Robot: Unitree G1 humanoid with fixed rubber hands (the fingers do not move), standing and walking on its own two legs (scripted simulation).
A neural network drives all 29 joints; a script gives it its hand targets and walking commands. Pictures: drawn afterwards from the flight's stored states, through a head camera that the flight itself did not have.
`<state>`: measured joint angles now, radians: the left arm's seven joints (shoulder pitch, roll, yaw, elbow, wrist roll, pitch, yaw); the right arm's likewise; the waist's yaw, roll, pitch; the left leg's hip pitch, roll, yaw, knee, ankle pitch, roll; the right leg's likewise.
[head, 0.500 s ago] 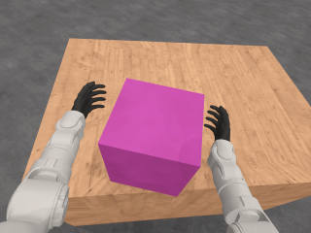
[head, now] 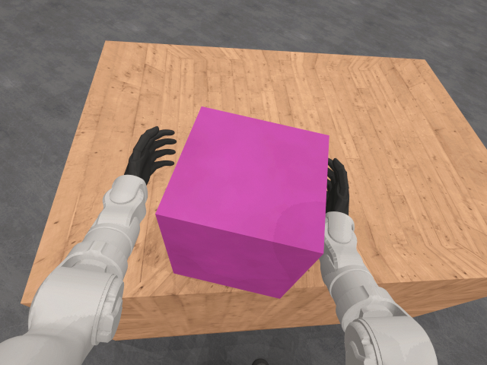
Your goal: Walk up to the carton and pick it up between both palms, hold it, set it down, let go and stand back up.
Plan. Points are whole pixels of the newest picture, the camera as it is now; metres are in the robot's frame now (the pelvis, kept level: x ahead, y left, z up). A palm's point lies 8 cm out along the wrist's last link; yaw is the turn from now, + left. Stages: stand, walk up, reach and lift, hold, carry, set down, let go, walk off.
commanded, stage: reach and lift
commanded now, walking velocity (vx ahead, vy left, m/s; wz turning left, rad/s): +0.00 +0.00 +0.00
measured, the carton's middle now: (244, 210) +0.37 -0.01 +0.00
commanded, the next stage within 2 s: none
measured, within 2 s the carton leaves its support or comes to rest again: leaves its support in 1.78 s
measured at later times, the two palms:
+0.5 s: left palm (161, 178) +0.41 +0.14 +0.03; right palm (333, 217) +0.35 -0.16 +0.03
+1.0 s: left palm (160, 181) +0.41 +0.14 +0.03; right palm (333, 221) +0.34 -0.16 +0.03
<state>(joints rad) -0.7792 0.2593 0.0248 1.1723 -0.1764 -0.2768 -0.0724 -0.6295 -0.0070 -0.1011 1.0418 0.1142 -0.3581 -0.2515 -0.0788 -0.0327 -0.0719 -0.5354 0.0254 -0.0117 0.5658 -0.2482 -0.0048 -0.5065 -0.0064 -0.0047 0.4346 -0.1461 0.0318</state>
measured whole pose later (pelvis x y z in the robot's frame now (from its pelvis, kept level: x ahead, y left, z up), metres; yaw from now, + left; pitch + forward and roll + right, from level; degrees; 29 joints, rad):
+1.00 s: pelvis +0.01 +0.00 +0.00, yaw +0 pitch +8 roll -2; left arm -0.76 0.13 0.25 1.30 0.22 -0.40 -0.08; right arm -0.55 0.16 -0.51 1.04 -0.34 -0.49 -0.24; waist -0.09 -0.03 -0.05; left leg -0.43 0.03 -0.01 0.54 -0.26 0.00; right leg -0.40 -0.01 0.00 0.40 -0.15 0.03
